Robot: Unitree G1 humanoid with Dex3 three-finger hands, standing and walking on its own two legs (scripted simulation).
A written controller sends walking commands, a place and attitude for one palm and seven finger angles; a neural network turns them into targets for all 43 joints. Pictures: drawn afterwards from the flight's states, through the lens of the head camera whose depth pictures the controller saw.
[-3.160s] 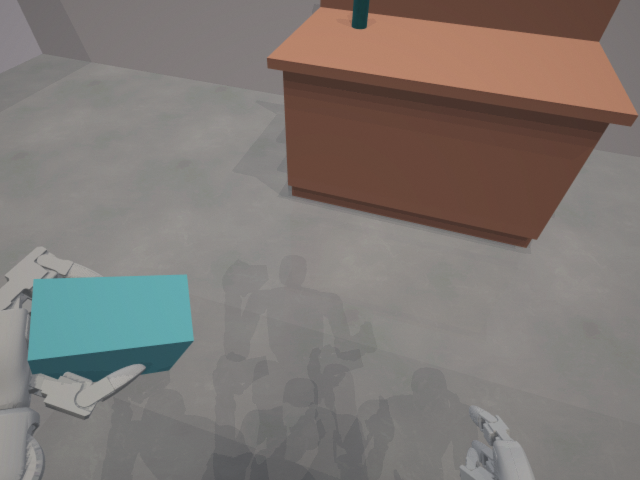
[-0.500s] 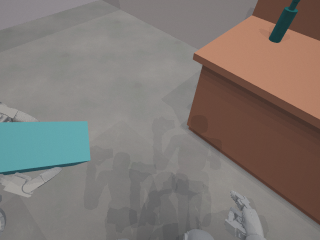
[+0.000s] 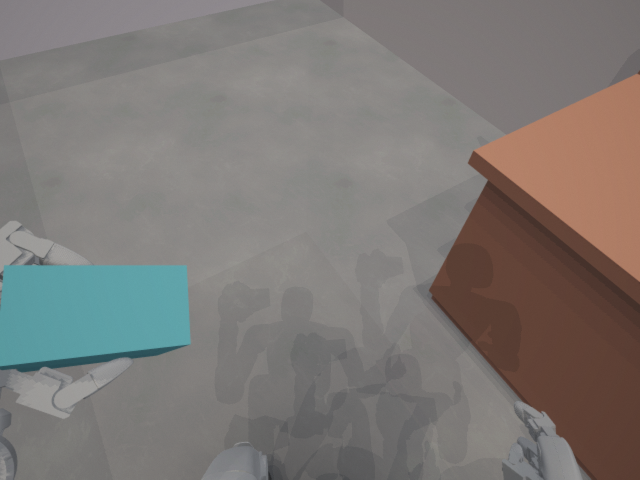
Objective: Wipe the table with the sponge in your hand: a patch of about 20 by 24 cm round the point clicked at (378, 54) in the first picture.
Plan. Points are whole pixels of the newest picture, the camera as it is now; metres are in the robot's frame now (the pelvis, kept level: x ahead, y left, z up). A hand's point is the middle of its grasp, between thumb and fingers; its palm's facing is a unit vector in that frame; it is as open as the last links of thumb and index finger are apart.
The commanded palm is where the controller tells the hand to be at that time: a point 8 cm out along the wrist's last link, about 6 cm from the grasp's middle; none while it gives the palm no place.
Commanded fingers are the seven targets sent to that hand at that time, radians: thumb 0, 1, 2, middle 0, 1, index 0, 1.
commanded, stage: walk to a spot facing it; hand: left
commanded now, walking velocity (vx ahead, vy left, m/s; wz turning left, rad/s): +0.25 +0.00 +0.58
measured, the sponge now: (122, 318) +0.23 +0.19 +0.15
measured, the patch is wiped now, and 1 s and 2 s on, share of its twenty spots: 0.00 0.00 0.00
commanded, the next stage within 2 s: turn to face it in 0.20 s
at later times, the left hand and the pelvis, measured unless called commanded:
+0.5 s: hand (48, 272) +0.26 +0.27 +0.17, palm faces +0.59 -0.69 -0.42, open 10.7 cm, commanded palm +0.22 +0.28 +0.18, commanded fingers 0.00 0.10 1.30 -1.20 -1.60 -1.20 -1.60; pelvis +0.10 -0.02 -0.01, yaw +7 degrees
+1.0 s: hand (155, 205) +0.34 +0.19 +0.17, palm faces +0.25 -0.88 -0.41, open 10.7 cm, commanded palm +0.29 +0.24 +0.18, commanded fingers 0.00 0.10 1.30 -1.20 -1.60 -1.20 -1.60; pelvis +0.09 -0.01 +0.00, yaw -10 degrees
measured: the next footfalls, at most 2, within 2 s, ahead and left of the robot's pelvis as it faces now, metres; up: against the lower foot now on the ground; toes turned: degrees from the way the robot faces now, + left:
left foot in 0.06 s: +0.13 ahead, +0.13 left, +0.00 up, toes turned +11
right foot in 0.46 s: +0.19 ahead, -0.11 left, +0.00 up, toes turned -1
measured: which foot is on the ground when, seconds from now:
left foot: up 0.00-0.04, down 0.06-0.48, up 0.50-0.76, down 0.78-1.00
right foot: down 0.00-0.06, up 0.08-0.44, down 0.46-0.80, up 0.82-1.00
